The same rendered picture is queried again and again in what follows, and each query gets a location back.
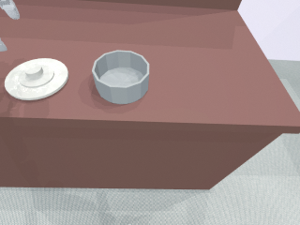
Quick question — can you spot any pot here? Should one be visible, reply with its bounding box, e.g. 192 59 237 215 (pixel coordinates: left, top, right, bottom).
92 50 150 104

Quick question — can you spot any left robot hand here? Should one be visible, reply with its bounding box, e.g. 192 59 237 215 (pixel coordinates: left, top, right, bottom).
0 0 20 52

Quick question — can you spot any lid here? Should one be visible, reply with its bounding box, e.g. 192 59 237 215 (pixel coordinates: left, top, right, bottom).
5 58 68 100

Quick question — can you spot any table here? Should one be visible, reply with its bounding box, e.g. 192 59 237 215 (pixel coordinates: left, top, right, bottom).
0 0 300 190

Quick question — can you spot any knob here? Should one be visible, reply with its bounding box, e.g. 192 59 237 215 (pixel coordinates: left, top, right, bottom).
24 63 44 78

